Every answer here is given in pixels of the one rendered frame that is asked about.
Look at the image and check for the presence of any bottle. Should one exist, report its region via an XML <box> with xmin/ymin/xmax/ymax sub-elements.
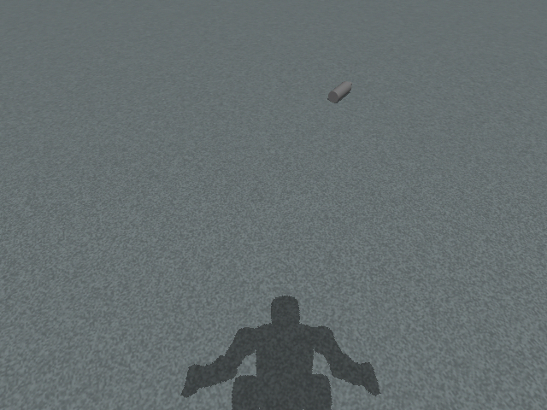
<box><xmin>328</xmin><ymin>81</ymin><xmax>352</xmax><ymax>103</ymax></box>

